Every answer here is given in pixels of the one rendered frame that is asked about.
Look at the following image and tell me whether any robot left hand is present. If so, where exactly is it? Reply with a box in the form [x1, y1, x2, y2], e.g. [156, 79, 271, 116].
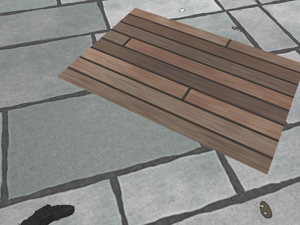
[19, 204, 75, 225]

